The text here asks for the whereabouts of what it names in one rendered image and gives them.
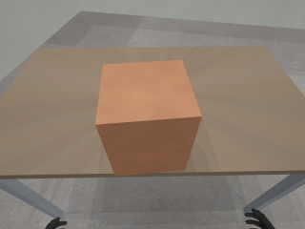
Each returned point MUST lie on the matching carton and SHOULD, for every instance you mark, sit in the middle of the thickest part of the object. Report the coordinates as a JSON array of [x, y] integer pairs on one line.
[[147, 116]]

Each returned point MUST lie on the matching left robot hand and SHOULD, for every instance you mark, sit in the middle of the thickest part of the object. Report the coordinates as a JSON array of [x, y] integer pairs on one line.
[[56, 223]]

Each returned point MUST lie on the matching table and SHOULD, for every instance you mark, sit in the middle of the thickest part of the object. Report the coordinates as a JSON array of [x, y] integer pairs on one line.
[[252, 124]]

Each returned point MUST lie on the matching right robot hand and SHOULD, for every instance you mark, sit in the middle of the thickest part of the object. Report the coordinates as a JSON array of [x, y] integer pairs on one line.
[[263, 222]]

